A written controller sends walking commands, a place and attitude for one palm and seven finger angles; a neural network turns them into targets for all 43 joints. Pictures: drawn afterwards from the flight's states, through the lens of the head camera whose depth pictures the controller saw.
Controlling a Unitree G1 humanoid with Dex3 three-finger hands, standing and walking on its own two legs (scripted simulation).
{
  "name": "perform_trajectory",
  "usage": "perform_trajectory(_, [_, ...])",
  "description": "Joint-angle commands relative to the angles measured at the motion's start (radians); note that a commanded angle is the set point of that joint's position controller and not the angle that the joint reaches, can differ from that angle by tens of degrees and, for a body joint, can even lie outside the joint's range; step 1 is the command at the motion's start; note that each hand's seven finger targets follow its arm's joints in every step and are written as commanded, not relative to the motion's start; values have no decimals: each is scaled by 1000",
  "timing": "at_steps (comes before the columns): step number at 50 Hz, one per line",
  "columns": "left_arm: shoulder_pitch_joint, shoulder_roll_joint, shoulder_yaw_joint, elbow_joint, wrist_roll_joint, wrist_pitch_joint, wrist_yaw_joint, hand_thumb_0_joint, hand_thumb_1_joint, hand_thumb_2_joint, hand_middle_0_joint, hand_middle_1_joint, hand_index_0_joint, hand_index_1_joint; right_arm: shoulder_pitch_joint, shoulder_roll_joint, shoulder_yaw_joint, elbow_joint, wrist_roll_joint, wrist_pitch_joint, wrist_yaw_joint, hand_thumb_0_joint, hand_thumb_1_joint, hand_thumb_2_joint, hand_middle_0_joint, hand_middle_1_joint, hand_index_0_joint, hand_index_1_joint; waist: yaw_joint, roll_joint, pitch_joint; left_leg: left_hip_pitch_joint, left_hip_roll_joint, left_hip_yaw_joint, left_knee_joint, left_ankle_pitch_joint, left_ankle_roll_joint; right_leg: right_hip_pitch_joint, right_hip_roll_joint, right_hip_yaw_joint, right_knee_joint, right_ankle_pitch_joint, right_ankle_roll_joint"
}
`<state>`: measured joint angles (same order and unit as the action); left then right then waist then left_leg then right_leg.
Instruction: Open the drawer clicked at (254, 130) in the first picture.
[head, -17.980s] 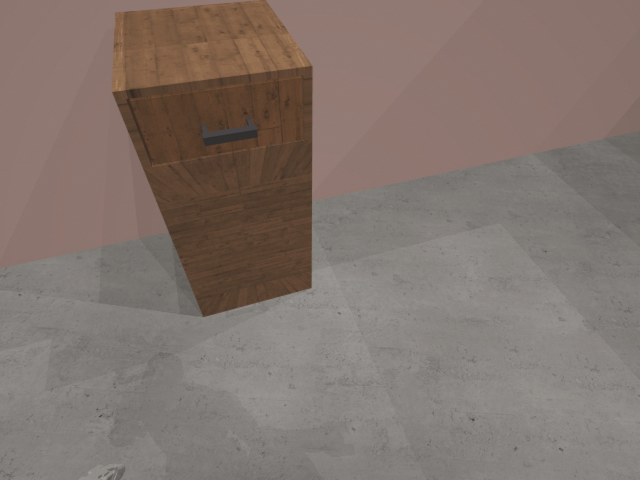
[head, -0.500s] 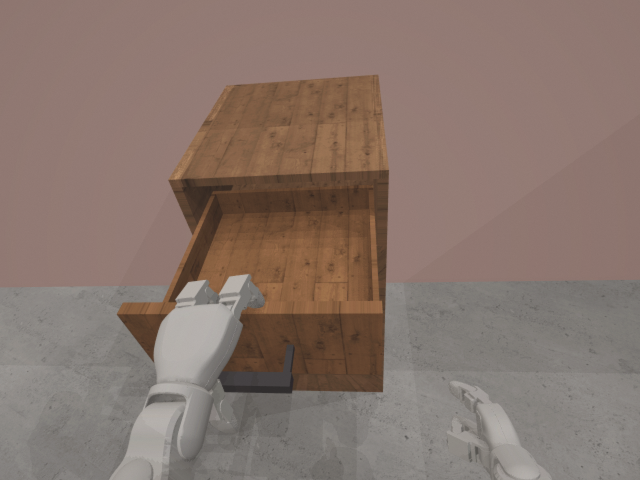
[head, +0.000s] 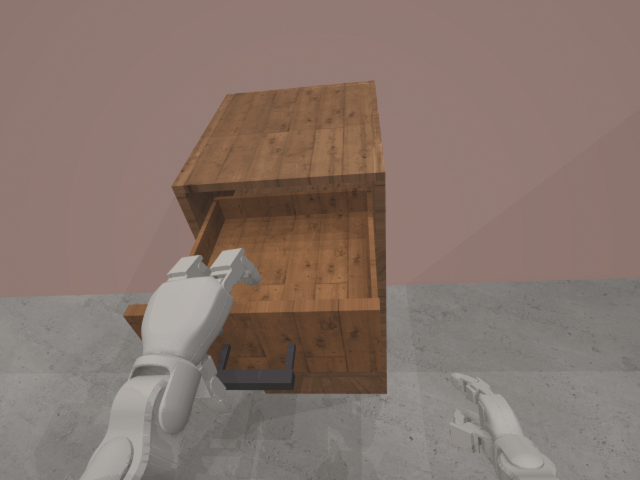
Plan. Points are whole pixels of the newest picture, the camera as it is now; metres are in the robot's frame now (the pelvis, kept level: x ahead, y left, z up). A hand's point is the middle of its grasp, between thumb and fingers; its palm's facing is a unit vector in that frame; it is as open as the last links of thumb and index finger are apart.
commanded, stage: draw the hand back to the body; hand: left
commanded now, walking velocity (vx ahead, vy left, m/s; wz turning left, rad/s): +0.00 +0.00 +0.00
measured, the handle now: (255, 365) +0.27 +0.16 -0.02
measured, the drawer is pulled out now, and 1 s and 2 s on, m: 0.29 0.29 0.29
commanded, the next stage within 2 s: step back with the hand held close in 1.60 s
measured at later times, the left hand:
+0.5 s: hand (167, 353) +0.21 +0.21 +0.12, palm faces +0.12 -0.15 -0.98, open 13.9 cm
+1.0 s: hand (146, 328) +0.21 +0.22 +0.15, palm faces +0.33 -0.88 -0.33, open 12.2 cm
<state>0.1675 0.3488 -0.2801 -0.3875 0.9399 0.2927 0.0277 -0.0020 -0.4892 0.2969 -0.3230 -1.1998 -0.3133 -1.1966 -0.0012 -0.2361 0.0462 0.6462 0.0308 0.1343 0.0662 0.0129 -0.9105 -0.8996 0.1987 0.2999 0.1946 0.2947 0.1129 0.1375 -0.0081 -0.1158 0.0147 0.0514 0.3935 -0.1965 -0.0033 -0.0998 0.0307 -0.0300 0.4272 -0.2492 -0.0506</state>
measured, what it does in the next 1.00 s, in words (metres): stands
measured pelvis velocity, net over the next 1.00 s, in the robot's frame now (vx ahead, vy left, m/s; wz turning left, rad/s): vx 0.02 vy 0.01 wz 0.02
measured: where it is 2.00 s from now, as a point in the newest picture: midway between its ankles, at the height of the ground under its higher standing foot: outside the picture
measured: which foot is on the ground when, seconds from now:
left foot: down 0.00-1.00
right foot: down 0.00-1.00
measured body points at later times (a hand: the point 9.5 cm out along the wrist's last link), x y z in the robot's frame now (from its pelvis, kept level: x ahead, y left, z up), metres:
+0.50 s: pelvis +0.00 +0.00 +0.00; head -0.02 -0.05 +0.45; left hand +0.20 +0.22 +0.17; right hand +0.24 -0.19 -0.09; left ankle +0.02 +0.12 -0.74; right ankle +0.00 -0.08 -0.74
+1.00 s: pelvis +0.02 +0.01 +0.00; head +0.02 +0.00 +0.45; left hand +0.19 +0.27 +0.17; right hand +0.21 -0.20 -0.08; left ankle +0.02 +0.12 -0.74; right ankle +0.00 -0.08 -0.74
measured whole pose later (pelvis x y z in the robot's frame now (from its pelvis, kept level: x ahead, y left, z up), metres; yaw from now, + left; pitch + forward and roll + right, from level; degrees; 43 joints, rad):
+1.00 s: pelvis +0.02 +0.01 +0.00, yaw +1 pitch -4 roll +0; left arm 0.52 0.29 0.18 -0.53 -0.04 -0.11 0.11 -0.01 -0.09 0.47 -0.29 -0.94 -0.28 -0.93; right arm 0.19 -0.21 0.04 0.63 0.00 -0.12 -0.06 0.01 -0.91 -0.90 0.20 0.30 0.20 0.30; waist 0.05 0.04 0.04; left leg -0.11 0.01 0.03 0.43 -0.25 0.01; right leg -0.06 0.03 -0.05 0.40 -0.27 -0.03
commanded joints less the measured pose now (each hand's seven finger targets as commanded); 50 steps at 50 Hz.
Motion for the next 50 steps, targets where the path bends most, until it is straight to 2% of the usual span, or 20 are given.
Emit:
perform_trajectory(1, [-214, 157, 154, -218, 16, -36, 57, 0, -500, 300, -300, -1200, -300, -1200, -241, -57, -22, -187, 2, -49, -1, 0, -900, -900, 200, 300, 200, 300, 10, -123, -120, 16, -17, -20, -26, 147, 33, 1, -10, 86, -97, 92, 19])
perform_trajectory(2, [-190, 142, 151, -200, 38, -40, 63, 0, -500, 300, -300, -1200, -300, -1200, -234, -52, -17, -188, -3, -57, 2, 0, -900, -900, 200, 300, 200, 300, 27, -133, -152, 24, -24, -8, -12, 165, 37, 9, -15, 85, -93, 96, 20])
perform_trajectory(6, [-151, 208, 248, -201, 10, -50, 85, 0, -500, 300, -300, -1200, -300, -1200, -236, -59, -26, -178, 1, -55, -3, 0, -900, -900, 200, 300, 200, 300, 24, -117, -136, 9, -26, -21, -18, 164, 29, 19, -9, 114, -96, 120, 14])
perform_trajectory(7, [-126, 151, 189, -195, 21, -47, 81, 0, -500, 300, -300, -1200, -300, -1200, -234, -53, -21, -183, -2, -60, 1, 0, -900, -900, 200, 300, 200, 300, 30, -123, -155, 20, -30, -10, -7, 182, 35, 19, -18, 95, -88, 134, 19])
perform_trajectory(11, [-107, 207, 246, -228, -21, -50, 66, 0, -500, 300, -300, -1200, -300, -1200, -238, -67, -29, -186, 4, -63, -11, 0, -900, -900, 200, 300, 200, 300, 9, -113, -116, 18, -31, -19, -8, 154, 34, -4, -15, 112, -108, 119, 20])
perform_trajectory(13, [-99, 172, 205, -210, -21, -61, 52, 0, -500, 300, -300, -1200, -300, -1200, -227, -66, -29, -176, -1, -67, -16, 0, -900, -900, 200, 300, 200, 300, -2, -113, -84, 25, -34, -21, -14, 148, 37, -35, -19, 93, -120, 98, 23])
perform_trajectory(16, [-106, 236, 270, -258, -34, -90, 52, 0, -500, 300, -300, -1200, -300, -1200, -222, -77, -30, -192, 0, -79, -29, 0, -900, -900, 200, 300, 200, 300, 4, -104, -114, 27, -31, -24, -8, 127, 36, -30, -20, 95, -117, 75, 22])
perform_trajectory(17, [-77, 204, 243, -245, -18, -99, 51, 0, -500, 300, -300, -1200, -300, -1200, -212, -68, -25, -194, -7, -90, -27, 0, -900, -900, 200, 300, 200, 300, 16, -113, -144, 30, -36, -16, 0, 144, 41, -17, -28, 77, -108, 83, 25])
perform_trajectory(21, [-27, 272, 342, -266, -48, -127, 67, 0, -500, 300, -300, -1200, -300, -1200, -202, -84, -35, -192, -3, -90, -39, 0, -900, -900, 200, 300, 200, 300, 9, -103, -119, 19, -31, -28, 0, 130, 32, -27, -24, 96, -110, 107, 21])
perform_trajectory(25, [20, 251, 339, -246, -41, -137, 76, 0, -500, 300, -300, -1200, -300, -1200, -187, -87, -40, -184, -10, -89, -43, 0, -900, -900, 200, 300, 200, 300, 12, -123, -114, 19, -36, -29, 2, 159, 32, -35, -26, 79, -101, 153, 23])
perform_trajectory(27, [24, 250, 342, -281, -38, -137, 79, 0, -500, 300, -300, -1200, -300, -1200, -190, -81, -34, -200, -9, -100, -40, 0, -900, -900, 200, 300, 200, 300, 20, -75, -153, 21, -33, -27, 9, 153, 32, -29, -29, 70, -89, 129, 19])
perform_trajectory(30, [81, 261, 355, -278, -54, -139, 74, 0, -500, 300, -300, -1200, -300, -1200, -178, -94, -41, -200, -9, -91, -47, 0, -900, -900, 200, 300, 200, 300, 12, -120, -133, 18, -31, -31, 7, 176, 34, -27, -29, 62, -84, 191, 25])
perform_trajectory(31, [-5, -19, 377, -421, -809, -281, 68, 0, -465, 315, -298, -1178, -298, -1178, -110, -38, -40, -283, -10, -167, -70, 0, -900, -900, 200, 300, 200, 300, -84, -240, -51, 120, 8, -30, 35, 93, 68, -84, -13, 36, -104, 160, 28])
perform_trajectory(32, [229, 31, 418, -201, -837, -330, 81, 0, -430, 330, -295, -1155, -295, -1155, -76, -46, -29, -241, -25, -221, -88, 0, -900, -900, 200, 300, 200, 300, -67, -293, -41, 109, 19, -23, 23, 50, 64, -70, -13, 16, -89, 117, 31])
perform_trajectory(33, [296, 44, 468, -274, -925, -361, 77, 0, -395, 345, -292, -1133, -292, -1133, -50, -62, -27, -237, -28, -226, -108, 0, -900, -900, 200, 300, 200, 300, -52, -289, -30, 82, 23, -33, -2, 70, 54, -60, -28, 9, -106, 120, 37])
perform_trajectory(36, [182, 164, 572, -445, -962, -442, 109, 0, -290, 390, -285, -1065, -285, -1065, -20, -72, -26, -220, -39, -288, -140, 0, -900, -900, 200, 300, 200, 300, -51, -33, -74, 96, 16, -21, 2, 85, 32, -46, -50, 33, -114, 121, 31])
perform_trajectory(37, [193, 95, 523, -443, -961, -454, 109, 0, -255, 405, -282, -1043, -282, -1043, -3, -45, -18, -219, -43, -300, -139, 0, -900, -900, 200, 300, 200, 300, -54, -9, -69, 92, 11, -27, -6, 94, 30, -41, -55, 18, -112, 119, 25])
perform_trajectory(38, [233, 83, 527, -382, -968, -453, 109, 0, -220, 420, -280, -1020, -280, -1020, 14, -50, -21, -210, -41, -306, -140, 0, -900, -900, 200, 300, 200, 300, -59, -66, -21, 75, 18, -34, -10, 101, 27, -53, -50, 7, -114, 118, 26])
perform_trajectory(41, [243, 71, 530, -348, -979, -458, 101, 0, -115, 465, -273, -952, -273, -952, 16, -59, -32, -202, -39, -313, -139, 0, -900, -900, 200, 300, 200, 300, -60, -74, 18, 57, 23, -39, -17, 105, 25, -54, -48, 8, -127, 122, 24])
perform_trajectory(50, [331, 99, 582, -385, -989, -472, 96, 0, 200, 600, -250, -750, -250, -750, 33, -75, -56, -199, -30, -315, -131, 0, -900, -900, 200, 300, 200, 300, -52, -87, -90, 68, 29, -44, 9, 240, 24, 6, -54, -1, -77, 266, 25])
